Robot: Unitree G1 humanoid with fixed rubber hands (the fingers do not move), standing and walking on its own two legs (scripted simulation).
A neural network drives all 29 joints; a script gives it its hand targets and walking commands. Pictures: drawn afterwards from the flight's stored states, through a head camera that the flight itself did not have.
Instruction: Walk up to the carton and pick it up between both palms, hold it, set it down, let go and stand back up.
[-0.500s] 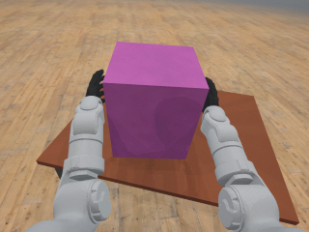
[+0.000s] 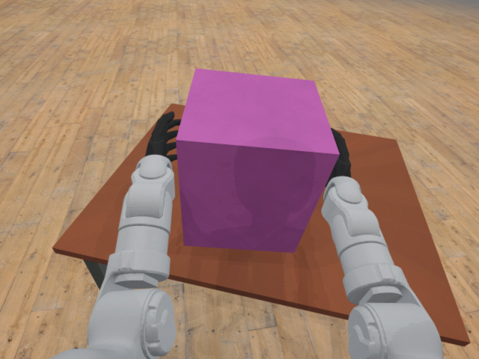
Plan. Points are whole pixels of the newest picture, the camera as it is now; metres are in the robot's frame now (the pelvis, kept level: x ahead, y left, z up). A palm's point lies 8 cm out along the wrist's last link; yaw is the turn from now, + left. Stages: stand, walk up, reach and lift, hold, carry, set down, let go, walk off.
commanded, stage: set down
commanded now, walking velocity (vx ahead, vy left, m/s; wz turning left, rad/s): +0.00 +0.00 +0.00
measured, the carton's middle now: (247, 165) +0.41 -0.03 +0.14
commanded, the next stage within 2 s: none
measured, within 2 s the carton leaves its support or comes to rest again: neither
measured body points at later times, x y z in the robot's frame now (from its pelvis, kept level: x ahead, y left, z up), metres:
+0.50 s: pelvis +0.00 -0.01 +0.00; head -0.02 +0.02 +0.45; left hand +0.43 +0.10 +0.14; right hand +0.38 -0.20 +0.13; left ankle +0.00 +0.09 -0.75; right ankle +0.00 -0.10 -0.75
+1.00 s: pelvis +0.01 -0.01 +0.00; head +0.00 +0.00 +0.45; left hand +0.44 +0.09 +0.11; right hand +0.39 -0.21 +0.11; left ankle +0.00 +0.09 -0.75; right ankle +0.00 -0.10 -0.75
